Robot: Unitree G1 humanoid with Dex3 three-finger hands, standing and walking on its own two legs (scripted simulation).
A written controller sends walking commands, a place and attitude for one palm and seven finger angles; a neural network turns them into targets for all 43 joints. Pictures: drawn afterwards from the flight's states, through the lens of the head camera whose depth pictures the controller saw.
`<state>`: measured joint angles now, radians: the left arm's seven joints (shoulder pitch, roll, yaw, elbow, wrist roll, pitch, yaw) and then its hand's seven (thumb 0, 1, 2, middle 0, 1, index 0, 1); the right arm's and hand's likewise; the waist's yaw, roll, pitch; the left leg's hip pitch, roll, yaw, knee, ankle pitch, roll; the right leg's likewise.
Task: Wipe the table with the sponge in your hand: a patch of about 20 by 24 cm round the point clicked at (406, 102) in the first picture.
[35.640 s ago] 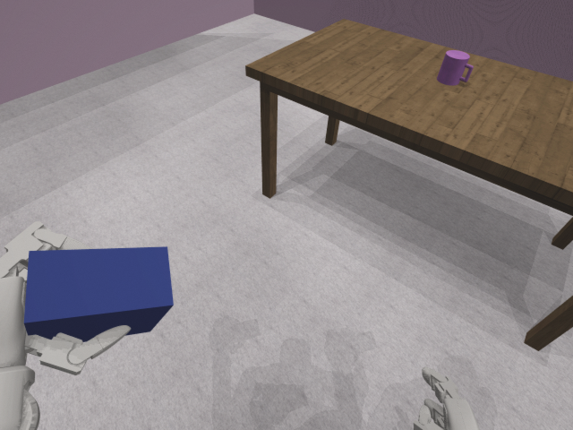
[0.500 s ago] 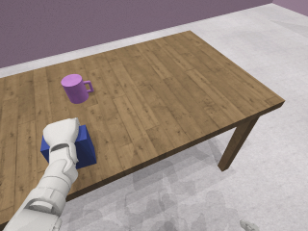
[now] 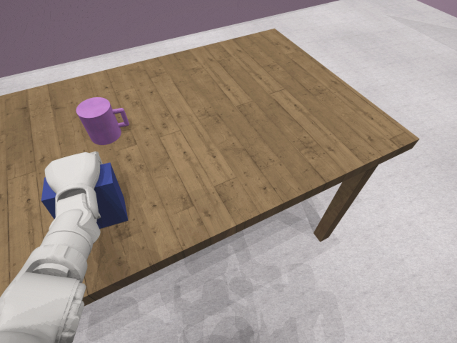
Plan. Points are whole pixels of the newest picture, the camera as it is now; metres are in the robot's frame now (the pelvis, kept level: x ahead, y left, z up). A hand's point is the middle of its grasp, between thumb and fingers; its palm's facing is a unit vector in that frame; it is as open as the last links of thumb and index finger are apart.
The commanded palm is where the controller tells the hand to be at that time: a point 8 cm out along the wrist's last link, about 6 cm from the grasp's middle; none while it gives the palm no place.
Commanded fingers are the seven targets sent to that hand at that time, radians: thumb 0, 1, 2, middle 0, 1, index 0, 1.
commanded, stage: wipe forward along the middle lane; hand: left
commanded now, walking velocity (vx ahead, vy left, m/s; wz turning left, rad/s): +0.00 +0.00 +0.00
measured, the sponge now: (92, 206) +0.39 +0.30 -0.03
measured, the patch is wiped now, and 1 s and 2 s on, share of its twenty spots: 1.00 1.00 1.00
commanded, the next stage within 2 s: slide back across to the first lane in 0.56 s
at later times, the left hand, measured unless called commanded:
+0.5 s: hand (83, 174) +0.43 +0.31 +0.01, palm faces -0.10 +0.00 -0.99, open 10.3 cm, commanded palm +0.43 +0.30 +0.04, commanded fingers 0.00 0.10 1.30 -1.20 -1.60 -1.20 -1.60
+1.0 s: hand (72, 167) +0.45 +0.34 +0.02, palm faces -0.10 -0.02 -0.99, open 10.3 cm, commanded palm +0.42 +0.34 +0.06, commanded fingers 0.00 0.10 1.30 -1.20 -1.60 -1.20 -1.60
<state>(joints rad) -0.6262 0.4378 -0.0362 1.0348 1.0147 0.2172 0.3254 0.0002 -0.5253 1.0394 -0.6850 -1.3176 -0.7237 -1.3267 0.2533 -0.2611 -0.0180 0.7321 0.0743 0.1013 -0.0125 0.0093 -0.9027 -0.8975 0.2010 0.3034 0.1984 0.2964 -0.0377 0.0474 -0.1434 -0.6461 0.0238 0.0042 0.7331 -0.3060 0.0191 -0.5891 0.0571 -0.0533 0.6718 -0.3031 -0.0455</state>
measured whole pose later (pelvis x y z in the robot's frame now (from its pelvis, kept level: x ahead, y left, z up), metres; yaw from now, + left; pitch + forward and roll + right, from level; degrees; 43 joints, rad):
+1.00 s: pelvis +0.01 +0.02 +0.00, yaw -1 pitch +17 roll -3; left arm -0.76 0.57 0.07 1.15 1.06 0.18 0.29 0.01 -0.53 1.04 -0.69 -1.31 -0.73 -1.32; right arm 0.33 -0.26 -0.01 0.74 0.06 0.10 0.02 0.01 -0.90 -0.90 0.20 0.30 0.20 0.30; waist -0.10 0.04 -0.15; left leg -0.74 0.03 0.02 0.78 -0.34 0.05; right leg -0.67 0.06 -0.04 0.68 -0.31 -0.02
